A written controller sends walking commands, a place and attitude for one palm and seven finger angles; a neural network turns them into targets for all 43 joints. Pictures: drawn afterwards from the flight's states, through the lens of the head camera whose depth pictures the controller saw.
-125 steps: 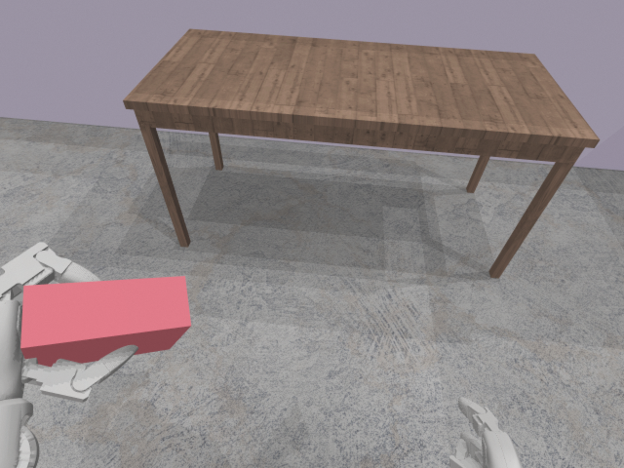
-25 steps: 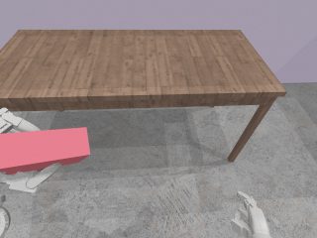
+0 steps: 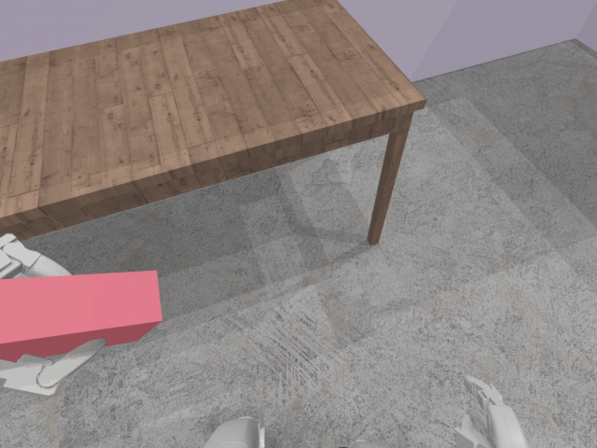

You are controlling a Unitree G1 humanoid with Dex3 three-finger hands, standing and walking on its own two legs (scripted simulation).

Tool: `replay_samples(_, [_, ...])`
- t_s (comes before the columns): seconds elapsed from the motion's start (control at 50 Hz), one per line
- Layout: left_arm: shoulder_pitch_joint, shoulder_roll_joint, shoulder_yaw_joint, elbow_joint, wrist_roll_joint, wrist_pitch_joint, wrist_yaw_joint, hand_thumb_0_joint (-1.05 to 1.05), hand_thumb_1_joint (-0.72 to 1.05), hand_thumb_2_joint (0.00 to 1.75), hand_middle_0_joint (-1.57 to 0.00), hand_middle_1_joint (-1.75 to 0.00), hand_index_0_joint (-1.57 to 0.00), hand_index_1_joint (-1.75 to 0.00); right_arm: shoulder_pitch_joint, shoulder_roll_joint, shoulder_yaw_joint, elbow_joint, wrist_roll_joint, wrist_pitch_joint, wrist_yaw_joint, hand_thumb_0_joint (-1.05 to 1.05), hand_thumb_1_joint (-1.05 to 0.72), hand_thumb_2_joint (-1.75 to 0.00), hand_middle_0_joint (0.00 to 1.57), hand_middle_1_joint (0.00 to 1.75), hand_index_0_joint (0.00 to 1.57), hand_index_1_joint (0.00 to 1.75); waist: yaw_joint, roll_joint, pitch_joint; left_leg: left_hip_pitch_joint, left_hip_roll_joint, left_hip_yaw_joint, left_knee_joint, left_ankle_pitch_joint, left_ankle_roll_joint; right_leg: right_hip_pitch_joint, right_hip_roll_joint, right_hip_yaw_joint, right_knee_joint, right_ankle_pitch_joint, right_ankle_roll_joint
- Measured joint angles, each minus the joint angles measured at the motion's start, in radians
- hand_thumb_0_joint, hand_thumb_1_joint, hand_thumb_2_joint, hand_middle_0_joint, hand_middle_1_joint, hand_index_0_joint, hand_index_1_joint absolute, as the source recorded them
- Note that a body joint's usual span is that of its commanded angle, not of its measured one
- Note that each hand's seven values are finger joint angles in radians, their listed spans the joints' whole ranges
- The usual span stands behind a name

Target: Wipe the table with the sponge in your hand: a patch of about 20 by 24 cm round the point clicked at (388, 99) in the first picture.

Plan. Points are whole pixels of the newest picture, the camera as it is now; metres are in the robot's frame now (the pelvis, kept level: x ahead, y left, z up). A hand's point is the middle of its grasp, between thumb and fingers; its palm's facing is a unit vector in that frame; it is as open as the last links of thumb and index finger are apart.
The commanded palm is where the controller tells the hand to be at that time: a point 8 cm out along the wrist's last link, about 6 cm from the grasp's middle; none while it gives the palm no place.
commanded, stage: take the last steps up to it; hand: left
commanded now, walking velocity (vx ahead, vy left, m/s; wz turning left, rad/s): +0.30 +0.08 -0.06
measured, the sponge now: (102, 313) +0.24 +0.20 +0.13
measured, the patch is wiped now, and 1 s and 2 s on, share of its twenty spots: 0.00 0.00 0.00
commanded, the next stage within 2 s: none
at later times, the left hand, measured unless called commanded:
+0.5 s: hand (44, 323) +0.21 +0.22 +0.17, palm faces +0.39 -0.83 -0.40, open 9.4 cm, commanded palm +0.16 +0.26 +0.18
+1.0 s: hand (62, 243) +0.29 +0.23 +0.17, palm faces +0.39 -0.82 -0.41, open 9.4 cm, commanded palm +0.24 +0.28 +0.18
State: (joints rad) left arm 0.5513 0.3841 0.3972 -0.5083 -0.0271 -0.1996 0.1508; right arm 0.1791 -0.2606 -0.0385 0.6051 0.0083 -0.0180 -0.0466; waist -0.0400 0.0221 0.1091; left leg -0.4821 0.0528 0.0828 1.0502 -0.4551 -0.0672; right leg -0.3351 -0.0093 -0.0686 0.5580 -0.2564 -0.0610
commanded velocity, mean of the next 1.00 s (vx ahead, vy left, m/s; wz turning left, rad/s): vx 0.30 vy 0.10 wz -0.01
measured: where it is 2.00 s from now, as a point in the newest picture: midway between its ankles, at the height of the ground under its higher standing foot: (312, 406)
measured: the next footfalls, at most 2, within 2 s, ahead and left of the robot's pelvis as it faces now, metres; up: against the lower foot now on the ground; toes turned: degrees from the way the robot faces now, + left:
left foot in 0.18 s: +0.03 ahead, +0.11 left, +0.00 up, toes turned +5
right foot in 0.54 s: +0.05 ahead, -0.13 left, +0.00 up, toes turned -11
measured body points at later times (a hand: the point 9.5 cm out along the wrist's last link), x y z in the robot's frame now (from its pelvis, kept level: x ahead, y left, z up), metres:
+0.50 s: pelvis -0.01 -0.01 +0.00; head -0.02 -0.02 +0.45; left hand +0.19 +0.26 +0.19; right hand +0.14 -0.21 -0.10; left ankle -0.01 +0.11 -0.74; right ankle +0.01 -0.13 -0.72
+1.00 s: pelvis +0.07 +0.00 -0.01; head +0.10 +0.01 +0.44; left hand +0.26 +0.28 +0.20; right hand +0.22 -0.27 -0.09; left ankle +0.12 +0.12 -0.74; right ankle +0.02 -0.12 -0.73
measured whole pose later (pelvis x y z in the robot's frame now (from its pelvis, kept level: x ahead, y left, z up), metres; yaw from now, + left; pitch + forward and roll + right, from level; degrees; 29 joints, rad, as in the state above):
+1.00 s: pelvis +0.07 +0.00 -0.01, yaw -2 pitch -1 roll +1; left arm 0.49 0.37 0.37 -0.57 0.00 -0.24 0.18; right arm 0.23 -0.25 -0.07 0.60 0.00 -0.06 -0.07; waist 0.01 -0.05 0.07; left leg -0.31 0.05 0.16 0.53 -0.20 0.02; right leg -0.20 -0.12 -0.12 0.65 -0.41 0.02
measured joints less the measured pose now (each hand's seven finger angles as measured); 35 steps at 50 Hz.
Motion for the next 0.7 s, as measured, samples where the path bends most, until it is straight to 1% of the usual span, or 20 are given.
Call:
replay_samples(0.08, [0.001,0.024,-0.009,-0.058,0.005,-0.012,0.008,0.0,-0.43,0.98,-0.83,-1.34,-0.83,-1.34,0.011,-0.004,-0.008,-0.016,-0.004,-0.006,-0.007,0.02,-0.91,-0.9,0.2,0.29,0.19,0.3,-0.003,-0.034,-0.023,0.07,-0.014,0.001,-0.193,0.023,0.022,0.0,0.021,0.004,-0.03,0.028,-0.008])
replay_samples(0.14, [-0.006,0.039,-0.013,-0.099,0.009,-0.026,0.012,0.0,-0.43,0.98,-0.83,-1.34,-0.83,-1.34,0.024,-0.001,-0.005,-0.025,-0.006,-0.01,-0.006,0.02,-0.91,-0.9,0.2,0.29,0.19,0.3,-0.006,-0.049,-0.053,0.147,-0.016,0.002,-0.366,0.05,0.044,0.002,0.037,-0.005,-0.031,0.033,-0.008])
replay_samples(0.16, [-0.007,0.043,-0.013,-0.107,0.01,-0.03,0.013,0.0,-0.43,0.98,-0.83,-1.34,-0.83,-1.34,0.031,0.0,-0.003,-0.028,-0.007,-0.011,-0.007,0.02,-0.91,-0.9,0.2,0.29,0.19,0.3,-0.006,-0.052,-0.066,0.181,-0.015,0.006,-0.434,0.064,0.051,0.002,0.042,-0.009,-0.023,0.029,-0.007])
replay_samples(0.18, [-0.008,0.046,-0.011,-0.11,0.009,-0.034,0.013,0.0,-0.43,0.98,-0.83,-1.34,-0.83,-1.34,0.036,0.006,-0.002,-0.03,-0.007,-0.011,-0.009,0.02,-0.91,-0.9,0.2,0.29,0.19,0.3,-0.005,-0.059,-0.077,0.209,-0.018,0.01,-0.488,0.112,0.064,0.002,0.042,-0.01,-0.007,0.021,-0.004])
replay_samples(0.2, [-0.012,0.046,-0.008,-0.104,0.009,-0.037,0.014,0.0,-0.43,0.99,-0.83,-1.34,-0.83,-1.34,0.04,0.017,0.001,-0.029,-0.007,-0.009,-0.013,0.02,-0.91,-0.9,0.2,0.29,0.19,0.3,0.003,-0.079,-0.086,0.226,-0.026,0.022,-0.503,0.154,0.077,0.003,0.034,0.002,0.014,0.003,0.001])
replay_samples(0.22, [-0.015,0.038,-0.007,-0.09,0.01,-0.039,0.015,0.0,-0.43,0.99,-0.83,-1.34,-0.83,-1.34,0.048,0.026,0.005,-0.032,-0.006,-0.007,-0.016,0.02,-0.91,-0.9,0.2,0.29,0.19,0.3,0.013,-0.085,-0.098,0.238,-0.027,0.032,-0.503,0.164,0.085,0.0,0.033,0.012,0.051,-0.063,0.011])
replay_samples(0.24, [-0.018,0.027,-0.007,-0.067,0.014,-0.042,0.016,0.0,-0.43,0.99,-0.83,-1.34,-0.83,-1.34,0.056,0.033,0.01,-0.033,-0.007,-0.01,-0.019,0.02,-0.91,-0.9,0.2,0.29,0.19,0.3,0.019,-0.079,-0.115,0.246,-0.021,0.037,-0.501,0.16,0.089,-0.016,0.036,0.012,0.12,-0.135,0.022])
replay_samples(0.26, [-0.022,0.016,-0.007,-0.038,0.02,-0.044,0.017,0.0,-0.43,0.99,-0.83,-1.34,-0.83,-1.34,0.064,0.041,0.015,-0.03,-0.009,-0.016,-0.021,0.02,-0.91,-0.9,0.2,0.29,0.19,0.3,0.02,-0.065,-0.132,0.251,-0.013,0.036,-0.503,0.154,0.092,-0.039,0.037,0.008,0.209,-0.173,0.031])
replay_samples(0.3, [-0.044,-0.003,-0.014,0.025,0.031,-0.037,0.015,0.0,-0.43,0.99,-0.83,-1.34,-0.83,-1.34,0.08,0.059,0.025,-0.02,-0.009,-0.03,-0.02,0.02,-0.91,-0.9,0.2,0.29,0.19,0.3,0.018,-0.035,-0.158,0.263,0.0,0.02,-0.521,0.155,0.096,-0.071,0.028,-0.004,0.35,-0.175,0.048])
replay_samples(0.32, [-0.06,-0.013,-0.02,0.052,0.035,-0.029,0.013,0.0,-0.43,0.99,-0.83,-1.34,-0.83,-1.34,0.087,0.067,0.03,-0.013,-0.007,-0.035,-0.018,0.01,-0.91,-0.9,0.2,0.29,0.2,0.3,0.024,-0.022,-0.165,0.271,0.006,0.015,-0.534,0.162,0.096,-0.079,0.018,-0.009,0.386,-0.162,0.056])
replay_samples(0.36, [-0.085,-0.034,-0.034,0.085,0.037,-0.013,0.013,0.0,-0.43,0.99,-0.83,-1.34,-0.83,-1.34,0.094,0.084,0.044,-0.001,-0.005,-0.042,-0.014,0.01,-0.91,-0.9,0.2,0.29,0.2,0.3,0.039,-0.004,-0.169,0.285,0.014,0.013,-0.556,0.175,0.091,-0.08,-0.005,-0.017,0.394,-0.148,0.07])
replay_samples(0.44, [-0.099,-0.062,-0.065,0.097,0.036,0.012,0.01,0.0,-0.43,0.99,-0.83,-1.34,-0.83,-1.34,0.087,0.115,0.072,0.014,-0.009,-0.054,-0.012,0.01,-0.91,-0.9,0.21,0.29,0.2,0.3,0.056,0.009,-0.146,0.302,0.021,0.025,-0.577,0.185,0.077,-0.044,-0.039,-0.03,0.273,-0.149,0.087])
replay_samples(0.48, [-0.107,-0.06,-0.079,0.096,0.036,0.016,0.008,0.0,-0.43,0.99,-0.83,-1.34,-0.82,-1.34,0.08,0.125,0.082,0.018,-0.015,-0.062,-0.012,0.01,-0.91,-0.9,0.21,0.3,0.2,0.3,0.057,0.014,-0.126,0.299,0.023,0.028,-0.569,0.181,0.068,-0.007,-0.041,-0.046,0.176,-0.156,0.091])
replay_samples(0.52, [-0.116,-0.043,-0.083,0.087,0.037,0.017,0.007,0.0,-0.43,0.99,-0.83,-1.34,-0.82,-1.34,0.073,0.131,0.088,0.018,-0.02,-0.065,-0.012,0.01,-0.9,-0.9,0.21,0.3,0.2,0.3,0.055,0.013,-0.107,0.282,0.026,0.029,-0.53,0.161,0.057,0.049,-0.036,-0.068,0.045,-0.136,0.089])
replay_samples(0.54, [-0.121,-0.033,-0.08,0.08,0.038,0.014,0.007,0.0,-0.43,0.99,-0.83,-1.34,-0.82,-1.34,0.068,0.129,0.089,0.017,-0.021,-0.065,-0.011,0.01,-0.9,-0.9,0.21,0.3,0.2,0.3,0.053,0.015,-0.097,0.264,0.03,0.027,-0.491,0.14,0.052,0.066,-0.031,-0.073,-0.005,-0.079,0.073])
replay_samples(0.56, [-0.129,-0.027,-0.079,0.074,0.04,0.011,0.006,0.0,-0.43,0.99,-0.83,-1.34,-0.82,-1.34,0.059,0.122,0.085,0.019,-0.021,-0.061,-0.009,0.01,-0.9,-0.9,0.21,0.3,0.2,0.3,0.046,0.026,-0.085,0.237,0.04,0.019,-0.431,0.097,0.065,0.062,-0.024,-0.081,-0.007,-0.001,0.052])
replay_samples(0.58, [-0.138,-0.025,-0.081,0.07,0.039,0.008,0.003,0.0,-0.43,0.99,-0.83,-1.34,-0.82,-1.34,0.048,0.112,0.078,0.029,-0.02,-0.054,-0.009,0.01,-0.9,-0.9,0.21,0.3,0.2,0.3,0.039,0.035,-0.073,0.196,0.038,-0.001,-0.335,0.041,0.071,0.053,-0.022,-0.091,0.016,0.01,0.034])
replay_samples(0.62, [-0.146,-0.028,-0.082,0.063,0.033,0.0,-0.004,0.0,-0.43,0.99,-0.83,-1.34,-0.82,-1.34,0.031,0.09,0.06,0.055,-0.018,-0.038,-0.003,0.01,-0.9,-0.9,0.21,0.3,0.2,0.3,0.033,0.031,-0.058,0.106,0.012,-0.035,-0.119,0.01,0.066,0.054,-0.028,-0.097,0.03,-0.02,0.014])
replay_samples(0.66, [-0.118,-0.033,-0.067,0.053,0.024,-0.016,-0.008,0.0,-0.43,0.99,-0.83,-1.34,-0.82,-1.34,0.024,0.066,0.045,0.066,-0.015,-0.022,0.001,0.02,-0.91,-0.9,0.21,0.3,0.2,0.3,0.029,0.02,-0.054,0.037,0.0,-0.042,0.017,0.046,0.055,0.068,-0.032,-0.087,0.0,-0.025,0.011])
replay_samples(0.7, [-0.069,-0.032,-0.045,0.046,0.019,-0.032,-0.01,0.0,-0.43,0.99,-0.83,-1.34,-0.82,-1.34,0.025,0.044,0.03,0.061,-0.013,-0.01,0.0,0.02,-0.91,-0.9,0.21,0.3,0.2,0.3,0.017,0.012,-0.056,-0.012,0.006,-0.04,0.058,0.094,0.045,0.088,-0.034,-0.082,-0.049,-0.006,0.017])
